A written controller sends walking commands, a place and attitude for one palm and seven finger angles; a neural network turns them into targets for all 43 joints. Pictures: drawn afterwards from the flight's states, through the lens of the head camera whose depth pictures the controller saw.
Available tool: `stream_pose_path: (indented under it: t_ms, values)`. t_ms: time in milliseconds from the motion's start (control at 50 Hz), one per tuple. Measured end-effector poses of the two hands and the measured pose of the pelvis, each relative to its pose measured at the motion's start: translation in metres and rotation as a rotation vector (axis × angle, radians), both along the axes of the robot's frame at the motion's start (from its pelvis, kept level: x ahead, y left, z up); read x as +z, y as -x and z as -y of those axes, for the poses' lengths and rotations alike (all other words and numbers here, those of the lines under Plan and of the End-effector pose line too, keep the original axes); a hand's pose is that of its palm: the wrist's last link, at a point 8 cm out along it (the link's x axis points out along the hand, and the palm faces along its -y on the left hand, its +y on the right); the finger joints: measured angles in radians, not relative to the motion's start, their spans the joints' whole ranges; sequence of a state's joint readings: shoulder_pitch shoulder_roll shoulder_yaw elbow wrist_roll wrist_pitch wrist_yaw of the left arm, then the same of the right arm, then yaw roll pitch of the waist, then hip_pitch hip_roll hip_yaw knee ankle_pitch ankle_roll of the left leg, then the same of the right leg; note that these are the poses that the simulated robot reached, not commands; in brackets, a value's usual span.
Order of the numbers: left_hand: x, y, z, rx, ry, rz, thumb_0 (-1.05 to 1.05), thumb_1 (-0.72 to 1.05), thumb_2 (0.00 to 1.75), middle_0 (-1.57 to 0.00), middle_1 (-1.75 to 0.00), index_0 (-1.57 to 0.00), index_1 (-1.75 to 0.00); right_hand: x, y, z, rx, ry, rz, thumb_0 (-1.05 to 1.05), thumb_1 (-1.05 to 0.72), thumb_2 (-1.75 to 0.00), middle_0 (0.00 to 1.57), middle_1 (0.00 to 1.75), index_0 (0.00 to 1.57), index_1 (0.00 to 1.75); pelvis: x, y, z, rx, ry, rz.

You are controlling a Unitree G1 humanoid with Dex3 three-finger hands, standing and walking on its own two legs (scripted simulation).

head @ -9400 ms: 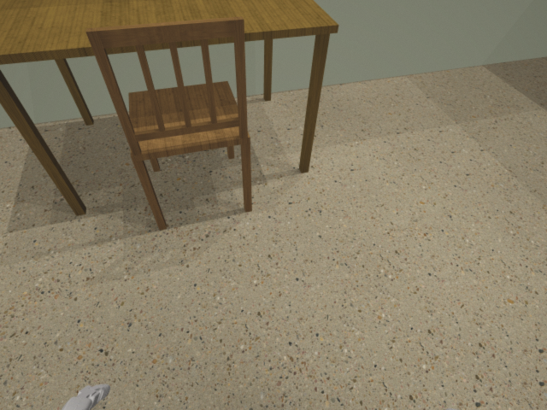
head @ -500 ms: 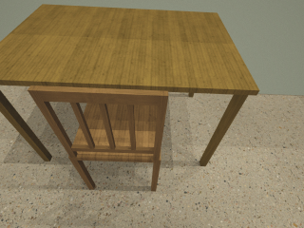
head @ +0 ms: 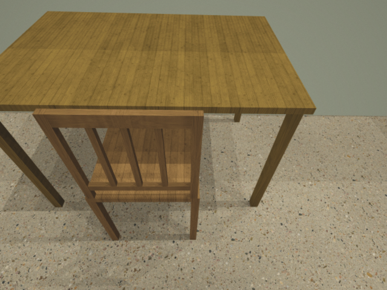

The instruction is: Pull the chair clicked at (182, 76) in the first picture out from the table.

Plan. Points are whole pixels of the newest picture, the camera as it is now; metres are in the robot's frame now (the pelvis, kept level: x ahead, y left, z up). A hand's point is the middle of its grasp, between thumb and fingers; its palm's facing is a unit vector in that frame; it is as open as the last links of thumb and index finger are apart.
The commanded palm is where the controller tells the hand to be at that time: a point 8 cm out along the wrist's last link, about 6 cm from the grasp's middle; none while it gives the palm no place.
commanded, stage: come to a stop and stand still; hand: left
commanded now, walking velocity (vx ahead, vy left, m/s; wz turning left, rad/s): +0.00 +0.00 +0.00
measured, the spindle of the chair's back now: (132, 159) +0.49 +0.21 -0.10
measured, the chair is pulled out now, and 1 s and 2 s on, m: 0.00 0.00 0.00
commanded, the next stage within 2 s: look again from close up in 0.06 s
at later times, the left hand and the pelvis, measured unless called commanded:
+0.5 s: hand out of the picture +0.05 +0.20 -0.18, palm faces +0.05 -0.98 -0.21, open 7.3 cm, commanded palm none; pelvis +0.03 +0.02 -0.01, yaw +1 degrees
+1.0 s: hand out of the picture +0.02 +0.20 -0.18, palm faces +0.03 -0.99 -0.17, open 7.4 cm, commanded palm none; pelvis +0.03 +0.03 +0.00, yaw +0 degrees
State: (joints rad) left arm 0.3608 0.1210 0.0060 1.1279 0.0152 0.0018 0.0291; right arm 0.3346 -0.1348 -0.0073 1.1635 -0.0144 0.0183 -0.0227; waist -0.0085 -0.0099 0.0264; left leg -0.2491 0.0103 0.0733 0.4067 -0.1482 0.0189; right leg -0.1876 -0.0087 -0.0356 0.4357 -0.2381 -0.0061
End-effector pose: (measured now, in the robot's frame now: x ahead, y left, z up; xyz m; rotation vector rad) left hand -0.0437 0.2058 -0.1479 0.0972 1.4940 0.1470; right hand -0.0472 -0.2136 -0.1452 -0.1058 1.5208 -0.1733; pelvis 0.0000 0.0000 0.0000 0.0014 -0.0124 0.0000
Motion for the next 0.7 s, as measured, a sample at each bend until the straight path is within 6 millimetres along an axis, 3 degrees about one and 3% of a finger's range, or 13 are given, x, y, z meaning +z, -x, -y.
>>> stream_pose_path:
  t_ms: [160, 260, 480, 580, 700]
  values:
    - [0.0, -0.009, 0.004, 0.0, 0.001, 0.006, 0.0, 0.91, 0.9, -0.2, -0.29, -0.2, -0.3, -0.002, 0.002, -0.011, -0.017, -0.024, -0.01, 0.0, -0.91, -0.9, 0.19, 0.3, 0.2, 0.3, -0.001, -0.006, 0.001, -0.002, -0.001, -0.006]
    - [-0.006, -0.024, -0.002, -0.025, -0.006, 0.041, 0.0, 0.91, 0.9, -0.2, -0.29, -0.2, -0.3, -0.009, -0.023, -0.013, 0.013, -0.032, 0.051, 0.0, -0.91, -0.9, 0.19, 0.3, 0.2, 0.3, -0.008, -0.009, -0.004, 0.016, 0.031, -0.015]
    - [-0.004, -0.084, -0.038, -0.019, -0.058, 0.193, 0.01, 0.92, 0.9, -0.2, -0.29, -0.2, -0.3, -0.008, -0.08, -0.013, 0.076, 0.02, 0.175, 0.02, -0.94, -0.9, 0.19, 0.3, 0.2, 0.3, -0.01, -0.029, -0.02, 0.018, 0.015, 0.006]
    - [-0.003, -0.092, -0.045, -0.034, -0.059, 0.194, 0.0, 0.92, 0.9, -0.2, -0.29, -0.2, -0.3, -0.002, -0.097, -0.01, 0.084, 0.038, 0.21, 0.02, -0.93, -0.9, 0.19, 0.3, 0.2, 0.3, -0.008, -0.031, -0.024, 0.011, 0.008, 0.006]
    - [-0.004, -0.088, -0.045, -0.038, -0.045, 0.165, 0.0, 0.91, 0.9, -0.2, -0.29, -0.2, -0.3, 0.003, -0.108, -0.009, 0.096, 0.047, 0.219, 0.01, -0.92, -0.9, 0.19, 0.3, 0.2, 0.3, -0.006, -0.033, -0.026, 0.007, 0.005, 0.002]
